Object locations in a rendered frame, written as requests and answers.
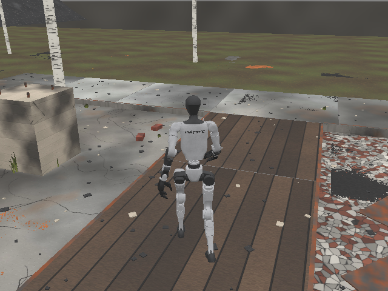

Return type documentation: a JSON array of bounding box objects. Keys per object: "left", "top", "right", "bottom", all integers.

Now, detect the left robot shin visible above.
[{"left": 176, "top": 193, "right": 185, "bottom": 230}]

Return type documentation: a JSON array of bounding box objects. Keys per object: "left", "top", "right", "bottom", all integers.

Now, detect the robot left hand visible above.
[{"left": 158, "top": 180, "right": 172, "bottom": 199}]

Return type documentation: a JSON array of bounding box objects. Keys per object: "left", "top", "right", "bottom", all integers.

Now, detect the robot left upper arm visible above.
[{"left": 167, "top": 122, "right": 181, "bottom": 157}]

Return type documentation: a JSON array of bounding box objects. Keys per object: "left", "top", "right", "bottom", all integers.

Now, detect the robot right upper arm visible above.
[{"left": 206, "top": 121, "right": 221, "bottom": 152}]

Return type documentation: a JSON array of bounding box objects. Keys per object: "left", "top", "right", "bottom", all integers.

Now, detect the robot right hand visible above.
[{"left": 204, "top": 150, "right": 218, "bottom": 162}]

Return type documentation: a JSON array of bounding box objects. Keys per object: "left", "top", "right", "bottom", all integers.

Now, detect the robot left forearm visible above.
[{"left": 159, "top": 148, "right": 173, "bottom": 181}]

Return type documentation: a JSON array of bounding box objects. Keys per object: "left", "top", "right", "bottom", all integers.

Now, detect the robot right forearm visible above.
[{"left": 212, "top": 145, "right": 221, "bottom": 157}]

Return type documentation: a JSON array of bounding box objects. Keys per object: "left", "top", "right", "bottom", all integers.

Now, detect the robot head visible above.
[{"left": 183, "top": 95, "right": 204, "bottom": 124}]

